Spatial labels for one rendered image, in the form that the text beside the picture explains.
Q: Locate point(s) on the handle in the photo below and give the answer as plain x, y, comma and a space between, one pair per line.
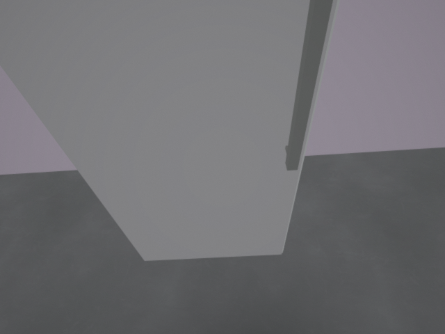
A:
316, 28

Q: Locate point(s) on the fridge door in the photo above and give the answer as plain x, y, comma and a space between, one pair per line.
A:
175, 112

